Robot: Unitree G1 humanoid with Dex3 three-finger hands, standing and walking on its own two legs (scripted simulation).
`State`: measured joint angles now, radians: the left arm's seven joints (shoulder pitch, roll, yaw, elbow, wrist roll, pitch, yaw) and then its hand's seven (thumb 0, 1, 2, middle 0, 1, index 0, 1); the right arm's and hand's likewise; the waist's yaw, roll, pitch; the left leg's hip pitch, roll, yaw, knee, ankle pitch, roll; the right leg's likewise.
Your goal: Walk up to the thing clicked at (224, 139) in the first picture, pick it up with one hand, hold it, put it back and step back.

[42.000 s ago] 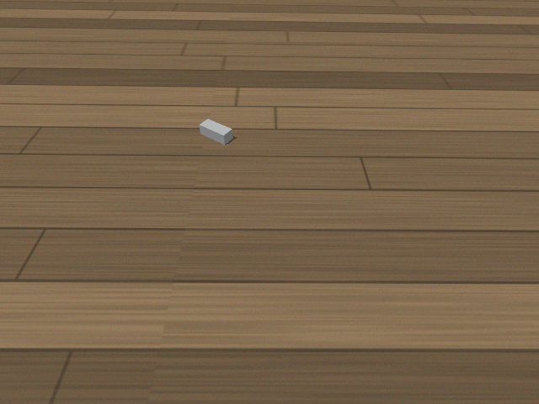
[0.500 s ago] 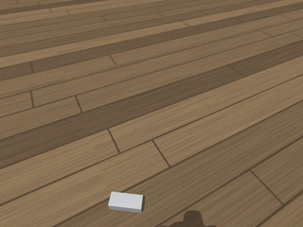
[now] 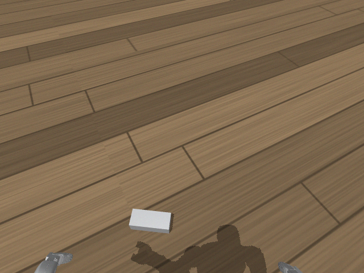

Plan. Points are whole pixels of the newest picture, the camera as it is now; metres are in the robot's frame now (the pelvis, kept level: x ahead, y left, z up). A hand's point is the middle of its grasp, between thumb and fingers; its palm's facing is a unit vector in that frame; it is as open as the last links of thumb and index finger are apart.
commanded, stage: rise first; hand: left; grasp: from above
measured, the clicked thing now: (150, 221) +0.47 +0.13 -0.71
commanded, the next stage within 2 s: none
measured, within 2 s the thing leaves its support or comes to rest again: neither
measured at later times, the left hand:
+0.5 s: hand out of the picture +0.14 +0.25 -0.20, palm faces -0.21 -0.86 -0.47, open 14.1 cm
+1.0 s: hand (107, 257) +0.25 +0.24 -0.39, palm faces -0.45 -0.43 -0.78, open 14.2 cm
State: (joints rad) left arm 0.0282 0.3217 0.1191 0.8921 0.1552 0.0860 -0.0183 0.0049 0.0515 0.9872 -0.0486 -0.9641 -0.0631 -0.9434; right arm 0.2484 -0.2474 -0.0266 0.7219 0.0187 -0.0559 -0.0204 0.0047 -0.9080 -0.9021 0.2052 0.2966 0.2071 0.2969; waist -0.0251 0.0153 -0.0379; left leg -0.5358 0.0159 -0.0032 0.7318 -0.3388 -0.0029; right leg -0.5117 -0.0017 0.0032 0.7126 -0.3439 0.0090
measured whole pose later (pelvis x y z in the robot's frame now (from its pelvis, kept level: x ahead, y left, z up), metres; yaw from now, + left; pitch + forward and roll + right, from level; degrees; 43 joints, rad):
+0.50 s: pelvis +0.01 +0.00 -0.07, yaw +0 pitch +19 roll -2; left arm 0.29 0.30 0.08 0.38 0.28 0.19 0.02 0.00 -0.51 0.95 -0.08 -1.06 -0.09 -1.05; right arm 0.19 -0.24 -0.03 0.54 0.00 -0.14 -0.02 0.01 -0.90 -0.90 0.21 0.30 0.21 0.30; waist -0.02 0.02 -0.13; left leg -0.97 0.02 -0.03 1.20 -0.56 0.00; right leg -0.93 0.00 -0.02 1.15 -0.56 0.01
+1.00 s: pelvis -0.06 -0.01 -0.24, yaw -1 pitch +33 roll -2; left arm -0.27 0.42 0.02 0.70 0.72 -0.06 0.16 0.00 -0.56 0.99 -0.10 -1.04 -0.09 -1.04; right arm 0.06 -0.29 -0.06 0.64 0.00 -0.16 0.02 0.01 -0.91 -0.90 0.20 0.30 0.21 0.30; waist -0.03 0.03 -0.17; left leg -1.76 0.01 -0.05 1.85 -0.67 -0.02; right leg -1.73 0.01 -0.02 1.84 -0.69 0.00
